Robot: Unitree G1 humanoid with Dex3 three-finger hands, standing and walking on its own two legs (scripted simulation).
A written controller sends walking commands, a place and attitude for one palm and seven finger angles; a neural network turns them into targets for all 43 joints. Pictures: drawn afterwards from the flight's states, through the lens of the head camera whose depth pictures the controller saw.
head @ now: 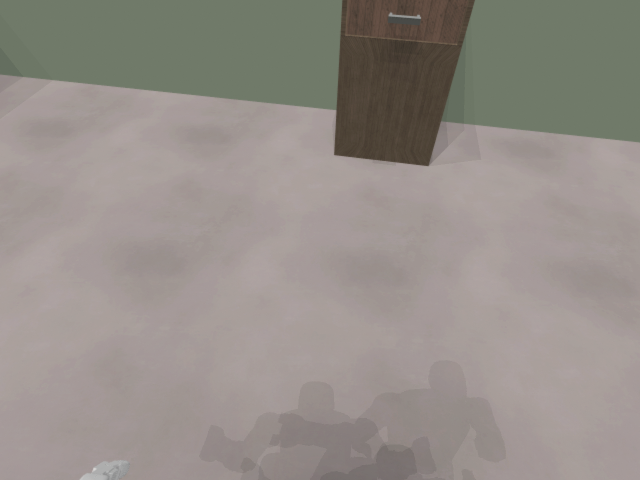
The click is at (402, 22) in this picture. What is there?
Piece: drawer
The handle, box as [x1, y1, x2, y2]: [388, 13, 420, 24]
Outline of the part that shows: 388,16 388,22 419,24 420,20 419,15 405,16 392,15 390,13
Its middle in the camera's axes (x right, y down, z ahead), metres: +0.32 -0.86 +1.51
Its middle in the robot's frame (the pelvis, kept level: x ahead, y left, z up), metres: +1.72 -0.24 -0.06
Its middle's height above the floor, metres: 0.71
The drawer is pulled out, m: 0.00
